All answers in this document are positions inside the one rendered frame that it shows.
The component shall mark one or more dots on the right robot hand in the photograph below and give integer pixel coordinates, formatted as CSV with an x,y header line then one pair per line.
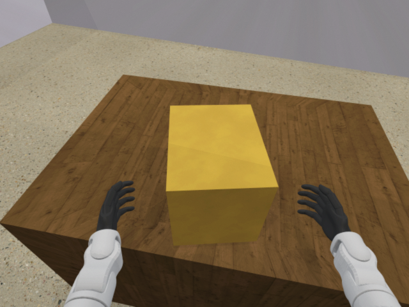
x,y
330,215

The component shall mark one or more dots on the carton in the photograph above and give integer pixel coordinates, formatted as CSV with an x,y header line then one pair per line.
x,y
220,183

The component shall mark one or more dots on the left robot hand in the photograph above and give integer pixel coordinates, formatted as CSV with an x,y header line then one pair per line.
x,y
110,212

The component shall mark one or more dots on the robot right forearm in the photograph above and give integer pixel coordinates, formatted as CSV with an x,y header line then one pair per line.
x,y
363,284

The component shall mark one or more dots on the robot left forearm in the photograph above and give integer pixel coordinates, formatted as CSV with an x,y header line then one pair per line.
x,y
95,284

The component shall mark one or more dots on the pedestal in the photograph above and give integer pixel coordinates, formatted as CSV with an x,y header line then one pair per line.
x,y
340,145

